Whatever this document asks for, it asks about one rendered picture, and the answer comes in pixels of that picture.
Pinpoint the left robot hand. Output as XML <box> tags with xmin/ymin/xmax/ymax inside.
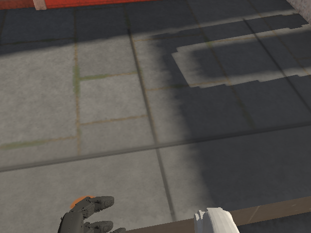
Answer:
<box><xmin>57</xmin><ymin>196</ymin><xmax>126</xmax><ymax>233</ymax></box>

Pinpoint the robot right thigh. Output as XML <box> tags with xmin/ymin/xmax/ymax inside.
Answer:
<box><xmin>193</xmin><ymin>207</ymin><xmax>240</xmax><ymax>233</ymax></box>

